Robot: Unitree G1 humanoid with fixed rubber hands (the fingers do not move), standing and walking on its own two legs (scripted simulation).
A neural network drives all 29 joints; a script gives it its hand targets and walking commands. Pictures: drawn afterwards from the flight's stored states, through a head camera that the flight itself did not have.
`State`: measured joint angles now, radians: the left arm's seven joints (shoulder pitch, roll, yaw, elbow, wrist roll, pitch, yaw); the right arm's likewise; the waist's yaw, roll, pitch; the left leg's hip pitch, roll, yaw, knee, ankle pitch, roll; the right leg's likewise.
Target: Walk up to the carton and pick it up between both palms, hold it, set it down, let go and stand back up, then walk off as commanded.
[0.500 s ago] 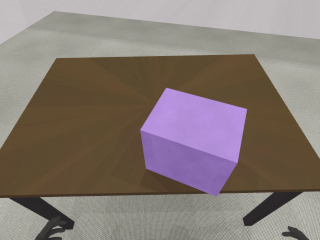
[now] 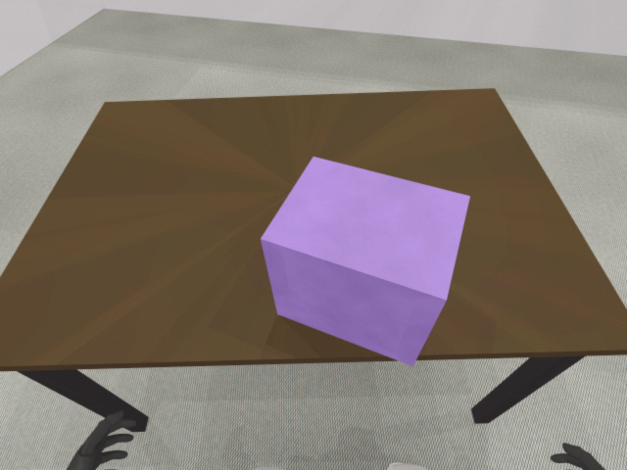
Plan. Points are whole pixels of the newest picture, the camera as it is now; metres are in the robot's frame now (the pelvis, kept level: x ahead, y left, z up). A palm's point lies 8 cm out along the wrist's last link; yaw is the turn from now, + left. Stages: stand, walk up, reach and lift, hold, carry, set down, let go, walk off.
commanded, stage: walk up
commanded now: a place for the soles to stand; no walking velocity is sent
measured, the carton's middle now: (363, 261) +0.41 -0.04 -0.01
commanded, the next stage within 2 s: reach and lift in 0.60 s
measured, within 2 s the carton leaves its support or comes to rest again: neither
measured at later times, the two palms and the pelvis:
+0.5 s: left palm out of the picture +0.14 +0.32 -0.07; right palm out of the picture +0.10 -0.32 -0.08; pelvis +0.00 +0.00 +0.00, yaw +0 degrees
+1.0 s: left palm (154, 412) +0.21 +0.25 -0.08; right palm (618, 462) +0.15 -0.32 -0.06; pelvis +0.01 -0.03 +0.00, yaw -1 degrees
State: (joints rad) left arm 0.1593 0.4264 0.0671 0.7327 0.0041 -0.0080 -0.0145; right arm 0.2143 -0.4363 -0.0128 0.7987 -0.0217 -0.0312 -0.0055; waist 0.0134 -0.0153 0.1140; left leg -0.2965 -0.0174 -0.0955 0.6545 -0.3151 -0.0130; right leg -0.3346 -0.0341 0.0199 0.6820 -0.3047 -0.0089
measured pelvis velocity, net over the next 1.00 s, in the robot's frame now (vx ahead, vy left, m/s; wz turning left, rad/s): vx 0.01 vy -0.03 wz -0.01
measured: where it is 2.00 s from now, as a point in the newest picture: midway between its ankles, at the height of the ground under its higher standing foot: outside the picture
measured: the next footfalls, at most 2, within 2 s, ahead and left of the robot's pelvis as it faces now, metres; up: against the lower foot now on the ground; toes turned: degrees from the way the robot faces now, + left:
none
